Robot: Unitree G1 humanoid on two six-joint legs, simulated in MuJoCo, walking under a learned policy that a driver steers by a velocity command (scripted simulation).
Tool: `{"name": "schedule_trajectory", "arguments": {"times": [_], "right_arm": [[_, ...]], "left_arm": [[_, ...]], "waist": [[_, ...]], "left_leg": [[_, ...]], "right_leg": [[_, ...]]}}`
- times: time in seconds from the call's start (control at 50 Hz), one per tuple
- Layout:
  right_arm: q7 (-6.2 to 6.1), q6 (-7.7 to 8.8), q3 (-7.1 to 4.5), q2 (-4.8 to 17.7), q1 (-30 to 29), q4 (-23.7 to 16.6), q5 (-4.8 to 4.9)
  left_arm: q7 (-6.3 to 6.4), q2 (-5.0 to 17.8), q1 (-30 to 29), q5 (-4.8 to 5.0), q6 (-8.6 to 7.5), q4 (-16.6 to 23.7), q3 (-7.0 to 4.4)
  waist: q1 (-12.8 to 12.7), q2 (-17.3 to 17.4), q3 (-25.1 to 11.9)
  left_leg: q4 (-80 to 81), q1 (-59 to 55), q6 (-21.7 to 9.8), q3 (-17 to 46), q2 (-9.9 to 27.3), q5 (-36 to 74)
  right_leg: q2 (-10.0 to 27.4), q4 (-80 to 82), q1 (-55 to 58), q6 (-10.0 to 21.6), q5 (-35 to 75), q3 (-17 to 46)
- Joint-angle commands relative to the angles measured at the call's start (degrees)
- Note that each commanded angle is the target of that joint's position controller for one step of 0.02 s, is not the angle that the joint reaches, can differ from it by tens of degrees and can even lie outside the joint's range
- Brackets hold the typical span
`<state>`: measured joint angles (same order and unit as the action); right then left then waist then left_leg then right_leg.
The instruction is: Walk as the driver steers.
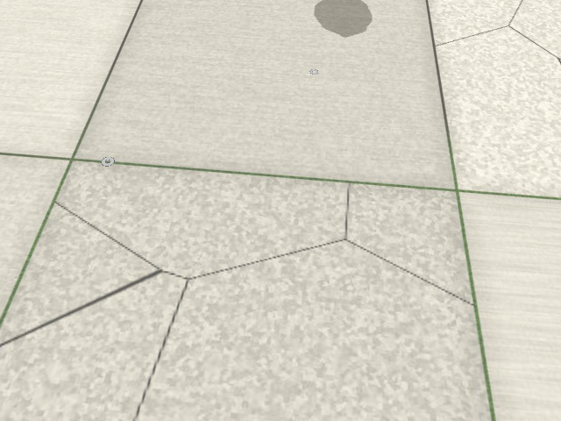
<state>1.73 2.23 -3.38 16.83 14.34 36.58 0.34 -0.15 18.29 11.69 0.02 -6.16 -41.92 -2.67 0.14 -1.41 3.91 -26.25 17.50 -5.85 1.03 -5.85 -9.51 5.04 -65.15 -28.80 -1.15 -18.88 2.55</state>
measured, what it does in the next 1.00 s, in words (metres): walks ahead, turning right: right foot, then left foot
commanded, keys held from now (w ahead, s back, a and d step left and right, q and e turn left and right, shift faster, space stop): w+e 1.00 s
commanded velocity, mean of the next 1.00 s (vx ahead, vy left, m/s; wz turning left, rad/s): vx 0.50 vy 0.00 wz -0.36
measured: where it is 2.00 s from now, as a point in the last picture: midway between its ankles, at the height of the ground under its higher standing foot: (379, 274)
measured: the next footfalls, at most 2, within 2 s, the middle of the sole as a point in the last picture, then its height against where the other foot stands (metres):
right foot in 0.38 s outside the picture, level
left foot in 0.84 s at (288, 319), level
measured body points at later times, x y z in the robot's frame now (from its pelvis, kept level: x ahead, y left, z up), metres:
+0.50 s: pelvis +0.30 -0.07 -0.01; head +0.33 -0.08 +0.44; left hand +0.49 +0.17 -0.10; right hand +0.35 -0.36 -0.12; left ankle +0.20 +0.08 -0.64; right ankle +0.35 -0.16 -0.74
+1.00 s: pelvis +0.58 -0.08 +0.00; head +0.61 -0.08 +0.45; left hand +0.80 +0.13 -0.11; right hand +0.58 -0.39 -0.09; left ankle +0.66 +0.00 -0.74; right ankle +0.48 -0.18 -0.65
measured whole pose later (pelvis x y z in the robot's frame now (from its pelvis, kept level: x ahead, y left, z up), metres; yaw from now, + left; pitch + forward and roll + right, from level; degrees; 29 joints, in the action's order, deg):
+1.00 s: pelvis +0.58 -0.08 +0.00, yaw -27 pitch +1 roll +1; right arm 0.1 5.5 -2.7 15.2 12.5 40.7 -0.6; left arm 0.2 18.4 18.0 1.5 -1.0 -39.8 -3.6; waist 0.3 -3.0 0.7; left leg -25.7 15.8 -1.2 -1.9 -1.2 -11.0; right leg 0.4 -67.1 -27.6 0.2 -20.4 4.0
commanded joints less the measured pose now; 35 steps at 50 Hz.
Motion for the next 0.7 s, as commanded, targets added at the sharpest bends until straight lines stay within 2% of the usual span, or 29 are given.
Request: {"name": "schedule_trajectory", "arguments": {"times": [0.02, 0.06, 0.12, 0.16, 0.2, 0.26, 0.3, 0.32, 0.34, 0.36, 0.38, 0.4, 0.42, 0.44, 0.46, 0.48, 0.5, 0.54, 0.58, 0.66, 0.7], "right_arm": [[-0.77, 1.9, -1.62, 6.6, -1.3, -3.0, -0.33], [-1.28, 2.2, -1.69, 7.5, 0.1, -1.3, -0.4], [-1.64, 2.29, -1.34, 7.6, 1.7, 0.7, -0.43], [-1.66, 2.54, -1.4, 8.4, 3.4, 2.2, -0.4], [-1.55, 2.59, -1.53, 8.9, 4.9, 3.8, -0.34], [-1.62, 1.92, -1.81, 9.2, 6.6, 5.9, -0.24], [-1.99, 1.2, -2.05, 9.6, 6.4, 6.5, -0.04], [-2.26, 0.88, -2.18, 10.2, 5.5, 6.3, -0.12], [-2.6, 0.5, -2.34, 10.8, 4.9, 6.0, -0.25], [-3.02, -0.09, -2.21, 10.9, 3.8, 5.6, -0.31], [-3.64, -0.05, -1.65, 10.1, 4.0, 4.6, -0.76], [-2.85, 1.35, 0.36, 4.3, 10.5, 2.3, -1.62], [-1.95, 3.13, 0.63, 5.3, 8.3, 3.0, -1.55], [-0.96, 4.47, -0.23, 8.7, 2.8, 1.1, 0.83], [-0.78, 5.28, 0.1, 8.4, -0.9, 0.0, 1.16], [-1.01, 5.54, -0.06, 8.1, -2.6, -0.4, 0.01], [-1.27, 5.18, -0.42, 8.2, -2.1, -0.5, -0.82], [-1.51, 4.11, -0.31, 7.0, 0.3, -0.1, -1.35], [-1.93, 3.31, 0.16, 5.7, -0.5, -0.3, -1.51], [-1.75, 3.64, 1.19, 3.3, -9.7, -2.1, -1.24], [-1.35, 4.06, 0.98, 3.9, -12.8, -2.8, -0.46]], "left_arm": [[0.09, 5.3, 3.9, -0.64, 0.49, 1.9, -1.48], [0.07, 3.9, 0.6, -0.42, 1.02, 2.6, -0.89], [-0.58, 2.6, -4.3, 0.22, 0.76, 3.2, -0.26], [-1.19, 1.9, -7.8, 0.81, 0.52, 4.0, 0.12], [-1.83, 2.1, -10.2, 1.3, 0.43, 5.0, 0.14], [-3.05, 2.2, -12.9, 1.38, 0.4, 6.7, 0.16], [-3.81, 2.4, -12.5, 1.13, 0.38, 7.5, 0.07], [-3.95, 3.0, -10.6, 0.94, 0.49, 7.4, -0.25], [-3.82, 4.4, -7.1, 0.7, 0.72, 6.9, -0.98], [-3.47, 6.6, 0.1, 0.57, 0.89, 5.3, -2.33], [-2.84, 9.8, 8.6, 0.66, 1.17, 4.0, -3.68], [-2.52, 15.8, 13.3, 0.65, 1.21, 4.0, -5.22], [-2.39, 10.8, 14.9, 1.39, 1.36, 3.6, -3.92], [-1.97, 8.3, 12.4, 1.1, 1.62, 4.0, -3.1], [-1.7, 7.9, 8.9, 0.86, 1.83, 4.8, -2.97], [-1.59, 7.0, 5.9, 0.76, 2.07, 5.4, -2.65], [-1.38, 6.0, 4.0, 0.19, 2.05, 6.2, -2.21], [-1.01, 5.9, 2.1, 0.18, 2.1, 6.8, -2.23], [-0.4, 7.1, 2.3, 0.42, 2.01, 6.4, -2.59], [0.71, 8.5, 5.2, 1.16, 2.76, 4.8, -3.2], [0.94, 8.8, 7.5, 1.43, 3.23, 3.8, -3.37]], "waist": [[-1.5, 4.1, -6.9], [-0.3, 4.3, -4.8], [2.1, 4.6, -3.0], [3.9, 4.6, -1.5], [4.9, 4.1, 0.1], [5.6, 3.4, 1.4], [4.6, 3.9, 0.5], [3.3, 4.8, -1.3], [1.3, 6.0, -4.5], [-2.8, 5.5, -9.1], [-6.8, 3.1, -14.7], [-4.2, -10.5, -22.8], [-6.0, -10.0, -26.8], [-6.7, -6.7, -19.0], [-5.7, -1.4, -13.0], [-3.7, 2.3, -8.1], [-1.6, 1.3, -6.4], [0.6, -1.2, -5.7], [0.9, -1.6, -4.7], [-2.8, -2.6, -3.9], [-4.1, -3.1, -4.2]], "left_leg": [[13.8, -7.7, -11.1, 15.6, 15.8, 16.9], [15.2, -6.9, -10.1, 11.4, 14.9, 18.9], [16.2, -7.2, -7.0, 6.0, 12.9, 15.5], [17.5, -8.0, -6.2, 4.9, 13.9, 11.1], [17.7, -11.9, -6.1, 4.6, 15.9, 9.9], [15.3, -20.3, -5.6, 3.5, 18.8, 14.5], [11.7, -24.4, -4.4, 2.3, 19.9, 23.6], [8.4, -25.1, -3.5, 1.1, 19.5, 33.5], [3.1, -25.5, -2.6, 0.0, 18.9, 44.9], [-7.0, -23.4, -1.2, -2.4, 16.9, 52.5], [-21.1, -12.8, 1.0, -3.8, 15.3, 44.1], [-44.8, 12.2, 5.9, -4.3, 4.8, 7.8], [-51.4, 21.8, 6.0, 4.6, 1.1, -21.4], [-52.8, 27.0, 5.1, 7.0, 4.9, -18.2], [-49.2, 27.1, 4.5, 5.8, 7.3, -14.1], [-43.6, 25.5, 4.9, 4.9, 9.1, -11.7], [-40.1, 21.9, 5.4, 4.9, 10.5, -9.8], [-35.9, 18.2, 7.4, 3.9, 10.9, -8.8], [-29.9, 16.9, 9.5, 2.4, 10.5, -5.9], [-11.8, 11.1, 10.8, 1.6, 7.4, 10.9], [-7.2, 8.7, 10.7, 2.2, 5.9, 14.5]], "right_leg": [[2.6, 4.0, -5.8, -1.8, 5.3, 0.5], [2.9, 9.9, -7.8, -2.7, 12.0, -0.1], [2.0, 21.2, -6.7, -1.7, 24.3, -1.0], [0.9, 26.7, -5.5, -0.8, 29.5, -1.7], [0.3, 29.9, -7.1, 0.3, 29.6, -1.2], [-1.1, 33.0, -11.7, 2.5, 23.5, -0.7], [-2.4, 34.0, -11.4, 4.2, 17.9, -1.7], [-4.0, 34.1, -8.0, 5.2, 15.0, -3.4], [-6.2, 33.5, -2.3, 6.3, 12.5, -5.5], [-8.7, 35.0, 7.7, 8.0, 13.5, -7.2], [-4.5, 34.8, 23.8, 11.0, 17.4, 0.0], [10.4, 36.6, 46.9, 22.3, 9.9, 29.5], [13.5, 45.1, 53.1, 23.8, 4.9, 44.2], [12.0, 46.5, 48.1, 20.7, 2.2, 36.4], [10.0, 47.5, 39.7, 19.0, 4.7, 30.1], [7.9, 48.8, 31.5, 18.0, 10.2, 25.4], [6.2, 50.2, 25.8, 17.7, 15.5, 22.3], [4.3, 52.0, 19.8, 18.4, 21.1, 19.4], [2.8, 52.7, 15.1, 18.3, 24.5, 15.6], [-1.3, 51.7, 10.7, 14.4, 19.1, 11.6], [-0.6, 50.5, 11.9, 13.5, 15.5, 13.8]]}}
Keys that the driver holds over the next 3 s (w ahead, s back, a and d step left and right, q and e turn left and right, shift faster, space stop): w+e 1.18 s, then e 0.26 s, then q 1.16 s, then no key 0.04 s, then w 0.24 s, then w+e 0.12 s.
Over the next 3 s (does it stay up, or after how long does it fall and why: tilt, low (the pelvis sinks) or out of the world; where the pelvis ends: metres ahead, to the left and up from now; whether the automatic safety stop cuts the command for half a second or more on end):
stays up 0.89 -0.25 0.01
